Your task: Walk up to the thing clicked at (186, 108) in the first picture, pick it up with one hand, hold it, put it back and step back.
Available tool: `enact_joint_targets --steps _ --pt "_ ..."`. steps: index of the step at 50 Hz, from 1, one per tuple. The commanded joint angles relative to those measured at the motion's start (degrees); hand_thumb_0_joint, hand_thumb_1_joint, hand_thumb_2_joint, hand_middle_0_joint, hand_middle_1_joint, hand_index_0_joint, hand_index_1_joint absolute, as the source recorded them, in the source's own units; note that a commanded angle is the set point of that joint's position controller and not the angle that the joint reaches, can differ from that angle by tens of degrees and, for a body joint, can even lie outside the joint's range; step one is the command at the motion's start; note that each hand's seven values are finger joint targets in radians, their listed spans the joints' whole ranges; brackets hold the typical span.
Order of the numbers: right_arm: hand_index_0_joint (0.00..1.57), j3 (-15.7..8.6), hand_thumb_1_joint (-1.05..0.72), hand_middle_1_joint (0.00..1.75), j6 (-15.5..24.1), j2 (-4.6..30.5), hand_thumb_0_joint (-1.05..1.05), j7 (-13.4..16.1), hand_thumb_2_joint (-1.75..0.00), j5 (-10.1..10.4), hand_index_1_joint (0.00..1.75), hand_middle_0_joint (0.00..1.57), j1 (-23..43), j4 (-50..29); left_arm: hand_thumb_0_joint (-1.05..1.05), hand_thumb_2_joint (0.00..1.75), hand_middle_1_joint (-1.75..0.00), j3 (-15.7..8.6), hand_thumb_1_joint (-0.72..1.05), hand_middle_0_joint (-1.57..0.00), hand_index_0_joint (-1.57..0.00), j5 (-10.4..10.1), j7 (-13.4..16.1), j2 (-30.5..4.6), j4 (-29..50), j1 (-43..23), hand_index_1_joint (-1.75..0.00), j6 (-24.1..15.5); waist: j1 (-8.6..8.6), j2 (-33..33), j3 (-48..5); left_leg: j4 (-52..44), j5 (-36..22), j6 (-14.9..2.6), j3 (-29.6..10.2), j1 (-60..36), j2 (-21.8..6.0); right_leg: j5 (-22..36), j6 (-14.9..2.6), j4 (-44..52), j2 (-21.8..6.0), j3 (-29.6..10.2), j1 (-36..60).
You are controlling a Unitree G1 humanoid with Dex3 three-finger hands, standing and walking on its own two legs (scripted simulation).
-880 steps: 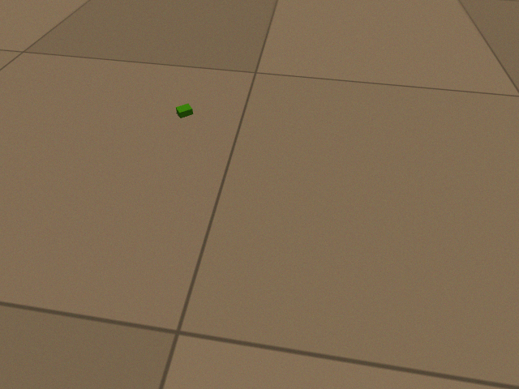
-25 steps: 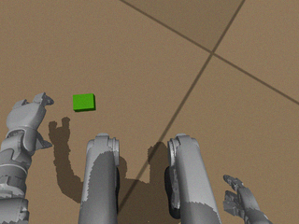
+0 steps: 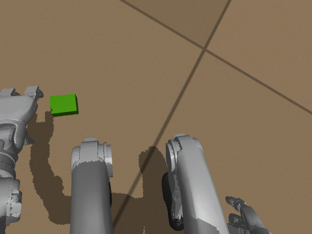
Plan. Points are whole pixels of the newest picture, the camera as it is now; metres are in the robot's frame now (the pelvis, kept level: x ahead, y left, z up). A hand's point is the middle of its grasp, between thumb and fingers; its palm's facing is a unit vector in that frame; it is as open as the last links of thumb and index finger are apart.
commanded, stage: rise first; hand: left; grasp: from above
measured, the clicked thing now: (64, 105) +0.49 +0.28 -0.34
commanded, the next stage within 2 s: none
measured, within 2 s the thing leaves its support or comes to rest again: neither
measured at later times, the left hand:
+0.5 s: hand (36, 117) +0.40 +0.32 -0.20, palm faces -0.45 -0.10 -0.89, open 13.3 cm
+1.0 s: hand (40, 113) +0.42 +0.31 -0.22, palm faces -0.44 -0.10 -0.89, open 13.1 cm
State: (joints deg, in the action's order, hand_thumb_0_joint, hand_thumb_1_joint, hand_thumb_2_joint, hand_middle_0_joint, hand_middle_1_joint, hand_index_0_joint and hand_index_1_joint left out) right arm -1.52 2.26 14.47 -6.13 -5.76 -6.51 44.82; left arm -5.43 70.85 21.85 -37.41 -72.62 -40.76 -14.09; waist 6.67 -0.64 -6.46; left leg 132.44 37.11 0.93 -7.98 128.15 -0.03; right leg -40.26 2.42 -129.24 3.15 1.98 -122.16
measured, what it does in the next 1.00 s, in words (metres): stands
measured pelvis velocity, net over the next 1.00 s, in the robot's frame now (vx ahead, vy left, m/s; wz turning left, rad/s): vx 0.01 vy -0.01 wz -0.03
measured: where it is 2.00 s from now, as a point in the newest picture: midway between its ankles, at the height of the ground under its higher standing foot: (139, 214)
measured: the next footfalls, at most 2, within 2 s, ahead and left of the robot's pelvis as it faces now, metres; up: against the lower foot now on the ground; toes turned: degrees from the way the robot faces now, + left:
none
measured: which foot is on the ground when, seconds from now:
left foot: down 0.00-1.00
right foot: down 0.00-1.00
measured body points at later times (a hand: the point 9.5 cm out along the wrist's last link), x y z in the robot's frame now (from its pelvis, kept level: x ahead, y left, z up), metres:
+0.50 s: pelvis +0.01 -0.01 -0.02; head +0.23 +0.06 +0.36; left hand +0.42 +0.32 -0.15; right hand +0.10 -0.27 -0.15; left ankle +0.09 +0.13 -0.32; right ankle +0.10 -0.14 -0.32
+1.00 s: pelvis +0.01 -0.01 -0.04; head +0.24 +0.06 +0.34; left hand +0.44 +0.31 -0.16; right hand +0.10 -0.28 -0.15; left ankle +0.09 +0.13 -0.32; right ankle +0.10 -0.14 -0.32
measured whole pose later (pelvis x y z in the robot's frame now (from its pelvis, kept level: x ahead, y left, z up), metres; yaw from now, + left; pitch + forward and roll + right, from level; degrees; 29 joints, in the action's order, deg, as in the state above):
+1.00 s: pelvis +0.01 -0.01 -0.04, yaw -2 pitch +33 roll -8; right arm 2.0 3.0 14.7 -7.8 -9.1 -4.6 45.1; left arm -8.6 71.7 27.2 -41.5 -81.9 -47.2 -14.0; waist 10.0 -2.1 -2.8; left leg 139.5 39.3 2.5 -10.3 133.3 -0.2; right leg -41.3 2.9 -135.8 4.2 3.4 -127.9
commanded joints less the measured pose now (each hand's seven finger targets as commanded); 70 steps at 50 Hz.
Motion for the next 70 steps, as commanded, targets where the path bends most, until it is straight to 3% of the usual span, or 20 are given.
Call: enact_joint_targets --steps 1,3,8,15,18,26,27,29,30,35,37,39,42,50,53,54,56,63,65,70 --pt "0.2 -3.6 -0.89 0.3 0.9 13.1 0.0 0.4 -0.9 -0.9 0.3 0.2 -9.0 -1.2 0.0 0.91 -0.85 -3.0 -0.41 -0.19 -0.18 0.3 3.7 -14.7 5.6 -16.6 -0.85 -0.6 0.04 13.1 -33.8 -14.4 -5.2 -1.91 5.0 -31.2 -0.1 8.3 -4.68 12.1 0.5 6.6 9.1" --pt "0.2 -3.4 -0.89 0.3 1.2 13.1 0.0 0.3 -0.9 -1.0 0.3 0.2 -7.7 -2.2 0.0 0.9 -0.85 -3.7 -0.4 -0.19 -0.19 -0.1 4.7 -15.4 6.0 -18.3 -0.85 -0.6 -0.5 13.5 -34.2 -14.3 -4.4 -1.88 5.0 -31.1 -0.1 7.5 -4.67 12.0 0.4 6.5 8.6" --pt "0.2 -2.9 -0.89 0.3 1.8 12.8 0.0 0.1 -0.9 -1.8 0.3 0.2 -8.2 -1.5 0.0 0.9 -0.86 -3.5 -0.4 -0.19 -0.19 0.2 6.1 -14.9 2.7 -19.3 -0.86 0.1 0.7 13.6 -34.2 -12.7 -3.9 -2.11 5.4 -29.3 -0.1 7.4 -4.46 11.2 0.6 6.6 8.3" --pt "0.2 -2.6 -0.9 0.3 1.7 12.1 0.0 -0.3 -0.9 -1.9 0.3 0.2 -8.4 -1.2 0.0 0.88 -0.85 -4.6 -0.39 -0.21 -0.21 -0.7 5.9 -16.1 1.5 -17.6 -0.85 1.3 0.03 12.5 -35.3 -10.8 -6.7 -2.32 5.9 -28.5 -0.1 10.2 -4.54 10.5 0.9 6.3 10.4" --pt "0.2 -2.5 -0.89 0.3 1.6 12.4 0.0 -0.2 -0.9 -2.1 0.3 0.2 -8.4 -1.3 0.0 0.86 -0.85 -4.4 -0.37 -0.21 -0.21 -0.8 5.9 -16.0 1.6 -19.2 -0.85 1.3 1.2 12.4 -35.0 -9.9 -6.1 -2.38 5.8 -27.6 -0.4 10.0 -4.42 10.2 0.9 6.4 9.9" --pt "0.2 -1.8 -0.9 0.3 1.3 12.3 0.0 -0.4 -0.9 -2.3 0.3 0.2 -8.4 -1.1 0.0 0.86 -0.84 -5.1 -0.37 -0.22 -0.22 -0.9 5.8 -16.8 0.4 -17.5 -0.84 0.4 0.62 12.4 -34.4 -8.6 -7.1 -2.37 5.9 -26.3 -0.1 11.1 -4.43 9.5 1.2 6.3 11.0" --pt "0.2 -1.6 -0.89 0.3 1.3 12.5 0.0 -0.6 -0.9 -2.5 0.3 0.2 -8.6 -1.3 0.0 0.86 -0.85 -5.3 -0.36 -0.22 -0.22 -0.7 5.8 -17.2 0.7 -18.5 -0.85 0.2 1.45 12.9 -34.6 -8.3 -7.6 -2.38 5.9 -26.0 -0.2 11.6 -4.25 9.2 1.2 6.6 11.7" --pt "0.2 -1.5 -0.89 0.3 1.1 12.4 0.0 -0.6 -0.9 -2.6 0.3 0.2 -8.4 -0.9 0.0 0.86 -0.86 -5.2 -0.37 -0.22 -0.22 -0.8 6.0 -17.2 0.6 -17.9 -0.85 0.1 0.81 12.6 -35.2 -8.2 -8.1 -2.29 5.6 -26.7 -0.2 11.9 -4.43 8.7 1.3 6.7 11.1" --pt "0.2 -1.6 -0.89 0.3 1.1 12.9 0.0 -0.7 -0.9 -2.7 0.3 0.2 -8.5 -1.1 0.0 0.86 -0.86 -5.7 -0.36 -0.21 -0.22 -0.9 6.2 -17.2 0.2 -18.5 -0.85 -0.1 1.63 12.8 -34.4 -7.9 -8.0 -2.32 5.6 -26.2 -0.2 11.9 -4.21 8.6 1.1 6.8 10.9" --pt "0.2 -1.0 -0.9 0.3 1.1 13.0 0.0 -1.0 -0.9 -3.2 0.3 0.2 -8.9 -0.8 0.0 0.85 -0.87 -5.9 -0.36 -0.22 -0.23 -0.6 6.8 -18.3 -0.9 -18.4 -0.86 -0.2 1.67 12.0 -34.0 -6.8 -8.0 -2.59 5.8 -24.3 -0.2 12.6 -4.02 8.7 1.3 6.6 12.1" --pt "0.2 -1.0 -0.9 0.3 1.1 13.3 0.0 -1.0 -0.9 -3.2 0.3 0.2 -8.8 -1.0 0.0 0.93 -0.79 -5.6 -0.44 -0.24 -0.2 -0.5 6.9 -18.4 -0.7 -19.0 -0.83 -0.4 2.0 12.8 -33.7 -6.9 -7.2 -2.49 5.8 -24.1 -0.3 11.8 -4.08 8.6 1.3 6.8 11.7" --pt "0.2 -0.9 -0.9 0.3 1.2 13.5 0.0 -1.0 -0.9 -3.3 0.3 0.2 -8.8 -0.7 0.0 0.86 -0.79 -5.4 -0.35 -0.27 -0.26 -0.5 7.0 -18.1 -0.2 -20.3 -0.8 -0.4 2.36 13.0 -34.0 -6.9 -7.3 -2.43 5.5 -24.9 -0.3 11.9 -4.09 8.5 1.4 6.9 11.2" --pt "0.2 -0.9 -0.89 0.3 1.2 13.4 0.0 -1.0 -0.9 -3.3 0.3 0.2 -8.4 -0.8 0.0 0.86 -0.78 -5.5 -0.35 -0.27 -0.25 -0.1 7.1 -18.6 -0.3 -20.1 -0.8 -0.3 1.8 15.0 -34.6 -7.4 -6.8 -2.04 5.3 -26.0 -0.3 11.0 -4.42 7.7 1.4 7.4 10.1" --pt "0.2 -0.2 -0.9 0.3 1.2 14.0 0.0 -1.0 -0.9 -3.6 0.3 0.2 -8.3 -0.5 0.0 0.85 -0.78 -4.3 -0.34 -0.28 -0.26 0.2 7.3 -18.1 -3.6 -20.8 -0.8 0.3 3.29 13.8 -32.4 -6.5 -6.9 -2.19 5.0 -24.7 -0.3 11.7 -4.26 7.5 1.5 7.6 9.3" --pt "0.2 0.0 -0.9 0.3 1.3 14.0 0.0 -1.1 -0.9 -3.6 0.3 0.2 -8.5 -0.6 0.0 0.84 -0.77 -5.8 -0.33 -0.29 -0.28 0.1 7.5 -20.5 -2.9 -21.8 -0.78 0.3 2.58 14.4 -33.7 -6.7 -6.8 -2.23 5.2 -24.3 -0.2 11.5 -4.25 7.5 1.5 7.6 10.3" --pt "0.2 0.1 -0.9 0.3 1.3 13.6 0.0 -1.2 -0.9 -3.7 0.3 0.2 -8.5 -0.6 0.0 0.84 -0.77 -5.1 -0.33 -0.29 -0.27 0.1 7.5 -19.2 -3.6 -20.9 -0.79 0.5 2.61 14.7 -33.4 -6.5 -7.4 -2.12 5.3 -24.9 -0.2 12.1 -4.23 7.5 1.5 7.5 10.8" --pt "0.2 0.4 -0.9 0.3 1.2 14.0 0.0 -1.2 -0.9 -3.8 0.3 0.2 -8.7 -0.7 0.0 0.85 -0.76 -4.9 -0.34 -0.29 -0.27 0.0 7.3 -19.5 -3.4 -22.3 -0.78 0.6 3.63 14.3 -33.3 -6.1 -7.7 -2.32 5.1 -24.3 -0.1 12.8 -4.08 7.6 1.5 7.5 10.8" --pt "0.2 0.7 -0.9 0.3 1.2 14.2 0.0 -1.3 -0.9 -3.9 0.3 0.2 -8.5 -0.6 0.0 0.86 -0.77 -4.9 -0.36 -0.28 -0.26 0.0 7.2 -20.0 -4.4 -22.9 -0.79 0.5 3.41 15.0 -32.9 -6.2 -7.5 -2.06 4.8 -24.8 -0.3 12.3 -4.21 7.1 1.6 8.0 10.0" --pt "0.2 1.1 -0.9 0.3 1.2 14.6 0.0 -1.4 -0.9 -4.1 0.3 0.2 -9.0 -0.7 0.0 0.85 -0.78 -4.6 -0.34 -0.28 -0.26 0.1 7.1 -20.5 -4.6 -24.0 -0.79 0.3 4.71 15.1 -32.9 -5.7 -7.4 -2.18 4.6 -24.1 -0.2 12.6 -4.11 6.8 1.6 8.1 10.3" --pt "0.2 1.5 -0.9 0.3 1.3 15.1 0.0 -1.6 -0.9 -4.3 0.3 0.2 -9.4 -0.8 0.0 0.86 -0.76 -5.2 -0.35 -0.29 -0.27 0.3 7.0 -21.9 -4.9 -24.7 -0.78 0.5 4.67 15.6 -32.5 -6.0 -7.5 -2.11 4.5 -24.2 -0.3 12.6 -4.11 6.8 1.6 8.4 10.4"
